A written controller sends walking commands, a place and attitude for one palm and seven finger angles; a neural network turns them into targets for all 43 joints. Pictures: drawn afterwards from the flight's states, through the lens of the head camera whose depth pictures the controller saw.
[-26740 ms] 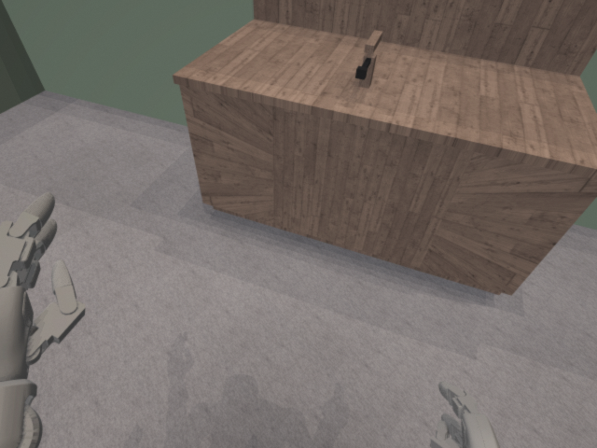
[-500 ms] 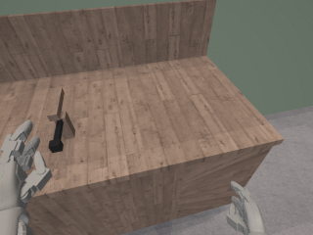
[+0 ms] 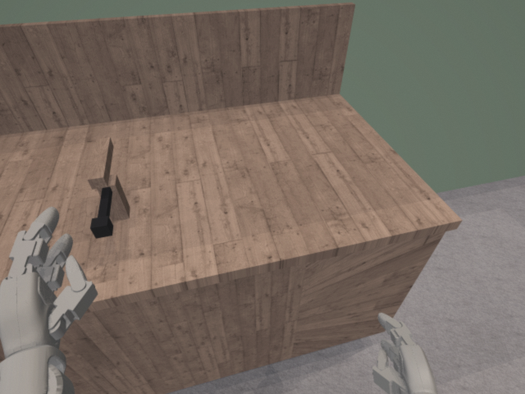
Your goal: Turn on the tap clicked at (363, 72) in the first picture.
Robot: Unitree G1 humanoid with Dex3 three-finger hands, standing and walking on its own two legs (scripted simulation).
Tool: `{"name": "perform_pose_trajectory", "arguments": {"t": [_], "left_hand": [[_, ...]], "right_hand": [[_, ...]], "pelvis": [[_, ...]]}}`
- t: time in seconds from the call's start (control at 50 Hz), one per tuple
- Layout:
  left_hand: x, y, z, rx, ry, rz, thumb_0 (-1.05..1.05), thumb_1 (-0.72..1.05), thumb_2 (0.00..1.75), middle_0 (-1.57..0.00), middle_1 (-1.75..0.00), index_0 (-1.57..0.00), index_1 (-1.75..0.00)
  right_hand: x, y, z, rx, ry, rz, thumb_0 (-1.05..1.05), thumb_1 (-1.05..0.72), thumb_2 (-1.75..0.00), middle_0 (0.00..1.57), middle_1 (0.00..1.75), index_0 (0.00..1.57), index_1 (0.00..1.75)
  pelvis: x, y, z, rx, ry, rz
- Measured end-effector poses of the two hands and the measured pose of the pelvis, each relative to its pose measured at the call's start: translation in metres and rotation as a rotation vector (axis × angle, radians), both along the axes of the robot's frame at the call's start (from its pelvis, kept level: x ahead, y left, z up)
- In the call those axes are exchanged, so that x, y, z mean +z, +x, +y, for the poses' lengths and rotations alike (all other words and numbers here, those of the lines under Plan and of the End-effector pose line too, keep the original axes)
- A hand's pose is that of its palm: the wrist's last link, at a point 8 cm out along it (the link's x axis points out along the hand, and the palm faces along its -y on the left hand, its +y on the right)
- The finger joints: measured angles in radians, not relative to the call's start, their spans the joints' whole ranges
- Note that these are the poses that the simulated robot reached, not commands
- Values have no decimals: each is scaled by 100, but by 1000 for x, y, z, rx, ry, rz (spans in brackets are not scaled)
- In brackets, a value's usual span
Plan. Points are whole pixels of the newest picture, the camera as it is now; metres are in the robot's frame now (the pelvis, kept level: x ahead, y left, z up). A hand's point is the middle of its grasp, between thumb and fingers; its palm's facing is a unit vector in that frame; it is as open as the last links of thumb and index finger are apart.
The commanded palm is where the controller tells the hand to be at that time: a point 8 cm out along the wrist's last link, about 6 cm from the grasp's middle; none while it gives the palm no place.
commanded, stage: turn the palm inward beside the body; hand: left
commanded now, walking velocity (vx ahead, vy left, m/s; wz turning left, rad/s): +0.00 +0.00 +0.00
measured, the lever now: (102, 227) +0.36 +0.35 +0.04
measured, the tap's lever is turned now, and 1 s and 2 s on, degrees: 0 0 0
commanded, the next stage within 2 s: reach beside the lever's end, fingers flat in 0.36 s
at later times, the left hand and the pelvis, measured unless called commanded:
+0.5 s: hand (120, 276) +0.21 +0.21 +0.15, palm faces +0.50 -0.86 -0.11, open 7.4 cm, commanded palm +0.15 +0.25 +0.15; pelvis +0.02 -0.03 +0.00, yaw +0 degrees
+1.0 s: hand (91, 279) +0.21 +0.26 +0.12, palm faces +0.54 -0.84 -0.11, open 7.4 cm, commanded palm +0.17 +0.30 +0.12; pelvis +0.02 -0.02 +0.00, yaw +0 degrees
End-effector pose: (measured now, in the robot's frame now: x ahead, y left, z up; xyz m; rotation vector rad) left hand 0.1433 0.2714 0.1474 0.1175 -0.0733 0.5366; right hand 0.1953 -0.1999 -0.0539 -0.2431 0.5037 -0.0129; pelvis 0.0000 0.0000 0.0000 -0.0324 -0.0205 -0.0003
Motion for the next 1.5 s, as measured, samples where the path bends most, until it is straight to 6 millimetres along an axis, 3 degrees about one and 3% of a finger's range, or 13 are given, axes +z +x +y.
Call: {"name": "perform_pose_trajectory", "arguments": {"t": [0.24,0.56,0.76,1.0,1.26,1.5], "left_hand": [[2,-3,-17,-4,-1,9,2,90,90,-21,-30,-21,-30],[2,21,-29,-12,6,45,1,89,90,-21,-30,-21,-30],[-12,18,-1,65,14,79,2,89,90,-21,-30,-21,-30],[-26,25,21,36,-9,53,1,90,90,-21,-30,-21,-29],[-40,52,53,60,-24,31,2,90,90,-20,-27,-20,-27],[-54,78,75,74,-24,42,2,90,90,-19,-24,-19,-24]], "right_hand": [[2,5,-19,-3,8,-45,2,-91,-89,20,30,21,30],[1,29,-36,-7,16,-45,2,-91,-89,20,30,21,30],[-4,31,-47,-35,-8,5,2,-91,-89,20,30,21,30],[-13,9,-43,-72,-15,40,2,-91,-89,20,30,21,30],[-20,-17,-27,-84,-35,90,2,-91,-89,20,30,21,30],[-25,-28,-18,-101,-58,137,2,-91,-89,20,30,21,30]], "pelvis": [[-1,4,-16,8,2,-9],[2,28,-28,1,23,22],[2,37,-30,1,25,41],[1,25,-19,1,14,50],[-3,7,-3,-3,-8,68],[-6,7,14,-17,-17,97]]}}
